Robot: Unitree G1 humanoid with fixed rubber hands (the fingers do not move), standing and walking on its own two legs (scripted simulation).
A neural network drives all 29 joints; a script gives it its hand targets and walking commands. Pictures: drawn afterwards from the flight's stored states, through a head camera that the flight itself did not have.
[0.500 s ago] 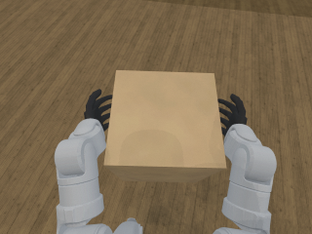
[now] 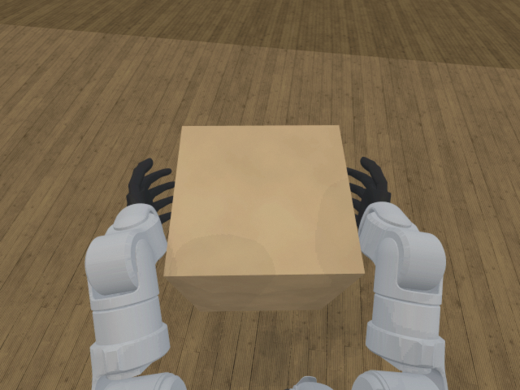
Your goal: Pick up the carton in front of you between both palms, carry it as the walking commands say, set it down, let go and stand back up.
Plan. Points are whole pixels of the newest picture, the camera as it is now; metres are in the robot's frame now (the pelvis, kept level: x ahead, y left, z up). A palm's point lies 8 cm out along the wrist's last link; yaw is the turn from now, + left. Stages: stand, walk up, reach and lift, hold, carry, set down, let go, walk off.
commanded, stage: carry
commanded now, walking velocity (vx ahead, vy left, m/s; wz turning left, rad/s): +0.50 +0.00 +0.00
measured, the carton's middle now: (260, 230) +0.36 -0.01 +0.08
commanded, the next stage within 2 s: none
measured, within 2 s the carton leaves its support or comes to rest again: neither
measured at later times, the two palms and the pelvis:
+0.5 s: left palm (168, 66) +0.67 +0.16 +0.19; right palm (328, 70) +0.65 -0.15 +0.19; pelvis +0.32 +0.03 +0.04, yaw -2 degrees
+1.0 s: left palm (181, 4) +0.96 +0.16 +0.21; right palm (301, 4) +0.99 -0.14 +0.20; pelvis +0.64 -0.01 +0.09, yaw +0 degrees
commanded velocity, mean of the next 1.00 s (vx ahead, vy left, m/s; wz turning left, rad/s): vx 0.50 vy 0.00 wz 0.00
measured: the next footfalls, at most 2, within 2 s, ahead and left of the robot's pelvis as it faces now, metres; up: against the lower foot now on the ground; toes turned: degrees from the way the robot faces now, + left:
right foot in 0.02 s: +0.19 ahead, -0.10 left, +0.04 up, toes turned -7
left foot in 0.42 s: +0.45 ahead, +0.11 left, +0.07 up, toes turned +6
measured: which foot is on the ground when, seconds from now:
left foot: down 0.00-0.02, up 0.04-0.40, down 0.42-0.88, up 0.90-1.00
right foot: up 0.00-0.00, down 0.02-0.44, up 0.46-0.84, down 0.86-1.00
